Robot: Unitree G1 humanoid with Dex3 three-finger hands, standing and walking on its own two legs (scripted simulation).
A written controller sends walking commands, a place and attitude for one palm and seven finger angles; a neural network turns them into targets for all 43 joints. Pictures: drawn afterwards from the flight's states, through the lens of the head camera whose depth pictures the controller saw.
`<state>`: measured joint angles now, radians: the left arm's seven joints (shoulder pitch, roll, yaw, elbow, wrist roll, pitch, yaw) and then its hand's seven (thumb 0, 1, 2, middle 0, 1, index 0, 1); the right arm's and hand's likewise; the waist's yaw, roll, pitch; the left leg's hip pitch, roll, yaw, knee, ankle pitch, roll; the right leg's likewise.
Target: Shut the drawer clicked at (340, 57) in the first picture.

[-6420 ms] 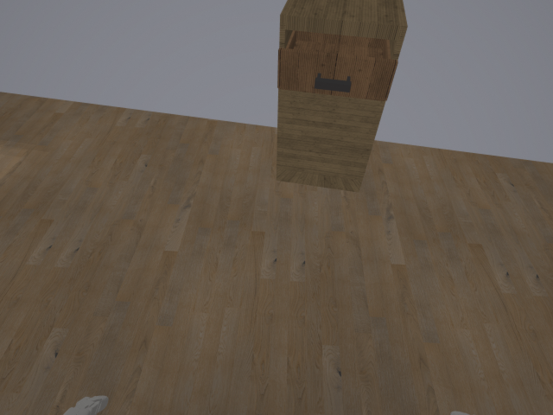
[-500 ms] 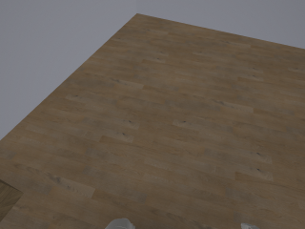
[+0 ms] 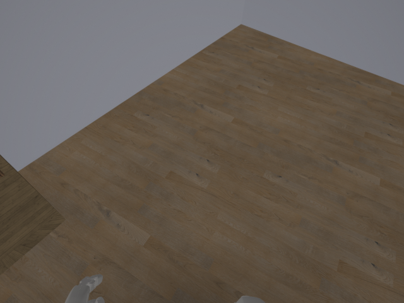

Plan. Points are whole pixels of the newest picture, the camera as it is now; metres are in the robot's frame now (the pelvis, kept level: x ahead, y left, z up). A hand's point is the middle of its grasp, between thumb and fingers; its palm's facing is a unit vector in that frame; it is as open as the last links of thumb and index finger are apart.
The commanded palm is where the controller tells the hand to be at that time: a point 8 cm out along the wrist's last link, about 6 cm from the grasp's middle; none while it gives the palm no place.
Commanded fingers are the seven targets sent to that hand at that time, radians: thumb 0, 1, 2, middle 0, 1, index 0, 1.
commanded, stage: turn to face it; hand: left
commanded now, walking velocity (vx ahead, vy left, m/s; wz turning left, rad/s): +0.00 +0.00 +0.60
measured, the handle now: out of the picture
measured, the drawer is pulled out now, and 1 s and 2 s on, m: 0.16 0.16 0.16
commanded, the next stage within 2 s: take the last steps up to it in 1.32 s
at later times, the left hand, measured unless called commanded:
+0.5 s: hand out of the picture -0.04 +0.22 -0.18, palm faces +0.35 -0.90 -0.25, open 7.3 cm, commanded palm none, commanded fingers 0.00 0.90 0.90 -0.20 -0.30 -0.20 -0.30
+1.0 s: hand out of the picture -0.05 +0.22 -0.15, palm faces +0.58 -0.75 -0.30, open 7.3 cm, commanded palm none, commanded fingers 0.00 0.90 0.90 -0.20 -0.30 -0.20 -0.30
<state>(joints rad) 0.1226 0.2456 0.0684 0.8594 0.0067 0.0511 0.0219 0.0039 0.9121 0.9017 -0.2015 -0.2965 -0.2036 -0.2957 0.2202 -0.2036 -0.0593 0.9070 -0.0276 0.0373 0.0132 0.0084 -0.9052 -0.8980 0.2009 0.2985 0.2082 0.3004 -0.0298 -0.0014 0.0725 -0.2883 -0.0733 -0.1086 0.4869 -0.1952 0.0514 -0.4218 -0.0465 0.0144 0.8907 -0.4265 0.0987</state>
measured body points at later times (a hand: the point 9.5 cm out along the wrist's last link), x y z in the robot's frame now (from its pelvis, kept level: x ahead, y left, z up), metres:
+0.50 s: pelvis -0.03 +0.00 -0.01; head +0.01 +0.02 +0.44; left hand -0.05 +0.26 -0.16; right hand +0.14 -0.24 -0.14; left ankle -0.06 +0.11 -0.73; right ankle +0.00 -0.15 -0.74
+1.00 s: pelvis -0.03 -0.02 -0.01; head +0.01 -0.02 +0.44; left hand -0.08 +0.26 -0.13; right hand +0.18 -0.18 -0.16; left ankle -0.07 +0.11 -0.73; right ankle +0.04 -0.11 -0.74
